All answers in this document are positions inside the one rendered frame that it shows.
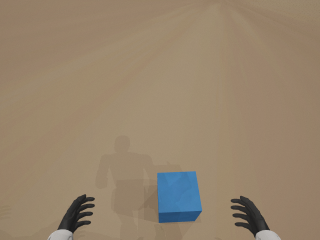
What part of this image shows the robot left forearm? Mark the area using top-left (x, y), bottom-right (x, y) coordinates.
top-left (47, 229), bottom-right (74, 240)

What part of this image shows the robot right forearm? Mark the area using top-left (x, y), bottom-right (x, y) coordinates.
top-left (255, 230), bottom-right (281, 240)

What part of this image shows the robot right hand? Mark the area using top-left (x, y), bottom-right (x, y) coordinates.
top-left (230, 196), bottom-right (270, 238)

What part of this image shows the carton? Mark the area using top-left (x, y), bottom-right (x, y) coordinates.
top-left (157, 171), bottom-right (202, 223)

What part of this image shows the robot left hand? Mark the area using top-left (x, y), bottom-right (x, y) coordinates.
top-left (57, 194), bottom-right (95, 234)

